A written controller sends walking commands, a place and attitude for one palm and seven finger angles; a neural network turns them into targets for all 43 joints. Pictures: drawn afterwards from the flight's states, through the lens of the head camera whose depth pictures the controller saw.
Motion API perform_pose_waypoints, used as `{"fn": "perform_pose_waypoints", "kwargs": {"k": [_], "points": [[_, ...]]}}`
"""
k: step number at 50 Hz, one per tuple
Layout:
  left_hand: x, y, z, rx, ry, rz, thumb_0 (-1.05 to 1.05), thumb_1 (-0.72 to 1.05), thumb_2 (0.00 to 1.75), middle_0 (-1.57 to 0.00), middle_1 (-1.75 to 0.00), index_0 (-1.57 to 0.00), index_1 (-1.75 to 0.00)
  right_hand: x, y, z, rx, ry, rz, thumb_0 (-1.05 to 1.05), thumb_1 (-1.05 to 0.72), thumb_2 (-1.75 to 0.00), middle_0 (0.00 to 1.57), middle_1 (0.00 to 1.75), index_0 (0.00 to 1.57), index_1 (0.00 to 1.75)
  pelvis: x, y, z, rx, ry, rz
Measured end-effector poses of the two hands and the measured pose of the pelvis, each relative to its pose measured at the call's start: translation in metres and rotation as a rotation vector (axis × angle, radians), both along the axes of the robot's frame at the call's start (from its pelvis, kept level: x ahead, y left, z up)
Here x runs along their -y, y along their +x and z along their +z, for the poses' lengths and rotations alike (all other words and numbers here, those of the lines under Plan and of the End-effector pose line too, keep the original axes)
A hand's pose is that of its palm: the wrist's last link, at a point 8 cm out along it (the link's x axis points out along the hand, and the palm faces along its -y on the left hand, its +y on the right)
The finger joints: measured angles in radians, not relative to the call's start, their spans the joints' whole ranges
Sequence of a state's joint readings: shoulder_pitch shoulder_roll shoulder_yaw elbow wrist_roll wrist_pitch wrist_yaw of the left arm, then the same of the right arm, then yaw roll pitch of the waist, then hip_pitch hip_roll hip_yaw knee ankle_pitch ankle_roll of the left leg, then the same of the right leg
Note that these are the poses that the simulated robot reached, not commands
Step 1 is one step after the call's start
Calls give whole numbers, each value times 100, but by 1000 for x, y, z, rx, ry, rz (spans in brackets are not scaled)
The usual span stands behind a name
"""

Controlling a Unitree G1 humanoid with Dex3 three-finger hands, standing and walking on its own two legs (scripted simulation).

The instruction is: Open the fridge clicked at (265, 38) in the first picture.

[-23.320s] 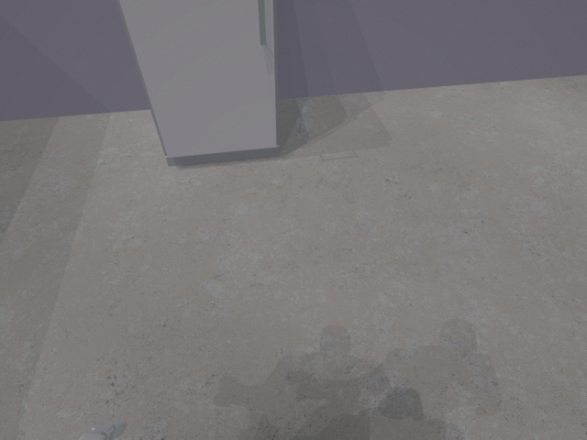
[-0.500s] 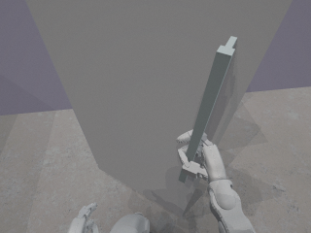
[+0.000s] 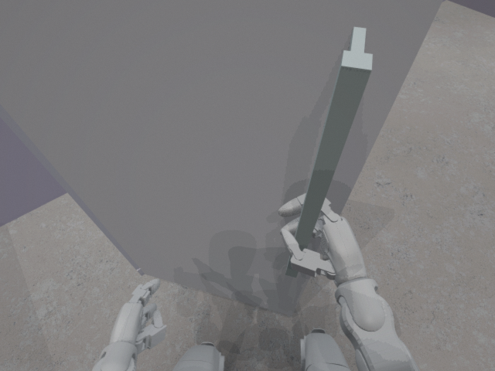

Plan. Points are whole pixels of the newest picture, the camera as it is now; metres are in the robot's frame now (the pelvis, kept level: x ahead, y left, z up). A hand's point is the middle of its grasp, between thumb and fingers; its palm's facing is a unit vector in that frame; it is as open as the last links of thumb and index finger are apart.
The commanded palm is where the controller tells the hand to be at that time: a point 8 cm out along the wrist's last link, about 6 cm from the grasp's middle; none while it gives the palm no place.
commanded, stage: walk backward, drawing the door open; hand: right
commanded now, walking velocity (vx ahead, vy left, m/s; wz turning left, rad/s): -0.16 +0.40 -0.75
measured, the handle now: (312, 199) +0.33 -0.05 +0.13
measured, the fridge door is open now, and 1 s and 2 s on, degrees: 53 79 74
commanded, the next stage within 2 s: stop walking and hold the door back in 0.74 s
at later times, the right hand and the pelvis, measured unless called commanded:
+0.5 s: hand (252, 319) +0.18 +0.02 +0.07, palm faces +0.21 +0.96 -0.19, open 6.2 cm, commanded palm +0.14 -0.02 +0.06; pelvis -0.06 +0.19 +0.00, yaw -23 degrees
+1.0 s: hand out of the picture +0.09 +0.10 +0.07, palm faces +0.63 +0.74 -0.25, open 5.9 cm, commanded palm +0.06 +0.05 +0.07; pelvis -0.05 +0.38 +0.02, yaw -37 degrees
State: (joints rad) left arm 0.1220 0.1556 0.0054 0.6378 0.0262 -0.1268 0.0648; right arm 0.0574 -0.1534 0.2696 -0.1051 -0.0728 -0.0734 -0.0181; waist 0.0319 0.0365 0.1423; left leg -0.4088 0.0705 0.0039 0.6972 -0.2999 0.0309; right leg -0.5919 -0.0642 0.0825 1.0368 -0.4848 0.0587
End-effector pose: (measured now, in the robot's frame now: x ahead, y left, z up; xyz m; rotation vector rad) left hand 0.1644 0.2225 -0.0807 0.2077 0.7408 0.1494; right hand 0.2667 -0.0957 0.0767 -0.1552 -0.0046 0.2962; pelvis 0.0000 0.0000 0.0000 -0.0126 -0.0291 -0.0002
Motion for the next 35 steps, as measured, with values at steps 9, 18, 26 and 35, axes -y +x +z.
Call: {"fn": "perform_pose_waypoints", "kwargs": {"k": [9,18,26,35], "points": [[-21,-8,-5,31,-5,-136,1,90,89,-20,-30,-21,-30,-19,-43,-3,33,37,-127,3,-63,-80,42,137,37,140,-48,-31,-7,-24,-1,-167],[-75,-20,-29,-122,-81,-343,1,90,89,-21,-30,-21,-30,-44,-85,2,12,-51,-383,0,-62,-79,43,136,34,140,-145,-42,-2,-22,-1,-318],[-133,2,-9,-35,-3,-357,1,90,89,-21,-30,-21,-30,-69,-123,2,-8,-26,-528,2,-65,-80,42,137,34,140,-197,-64,2,2,-17,-420],[-178,1,5,-99,15,-522,1,90,90,-20,-30,-20,-30,-104,-167,7,-63,-56,-706,1,-65,-79,41,135,34,140,-273,-58,22,26,53,-524]]}}
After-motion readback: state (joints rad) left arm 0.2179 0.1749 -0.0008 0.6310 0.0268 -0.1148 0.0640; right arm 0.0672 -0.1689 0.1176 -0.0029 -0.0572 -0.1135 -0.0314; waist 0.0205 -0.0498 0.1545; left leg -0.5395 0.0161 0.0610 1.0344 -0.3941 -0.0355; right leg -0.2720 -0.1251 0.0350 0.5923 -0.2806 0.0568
